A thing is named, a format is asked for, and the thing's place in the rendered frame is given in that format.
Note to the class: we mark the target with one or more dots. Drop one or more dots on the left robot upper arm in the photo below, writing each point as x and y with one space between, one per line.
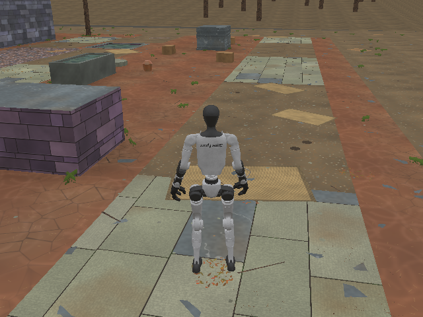
187 150

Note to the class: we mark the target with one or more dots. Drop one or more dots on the humanoid robot head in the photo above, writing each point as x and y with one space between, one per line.
211 115

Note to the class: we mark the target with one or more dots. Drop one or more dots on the right robot forearm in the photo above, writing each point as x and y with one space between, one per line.
241 174

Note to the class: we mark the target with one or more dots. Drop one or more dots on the robot right foot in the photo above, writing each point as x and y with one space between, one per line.
230 266

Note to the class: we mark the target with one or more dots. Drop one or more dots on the robot right hand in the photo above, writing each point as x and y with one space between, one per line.
238 185

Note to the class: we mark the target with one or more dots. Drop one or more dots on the right robot upper arm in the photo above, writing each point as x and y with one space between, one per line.
235 151

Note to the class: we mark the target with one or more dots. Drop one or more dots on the left robot forearm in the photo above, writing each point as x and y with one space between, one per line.
179 176

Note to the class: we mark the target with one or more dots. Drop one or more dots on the robot left hand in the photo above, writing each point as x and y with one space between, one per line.
175 191

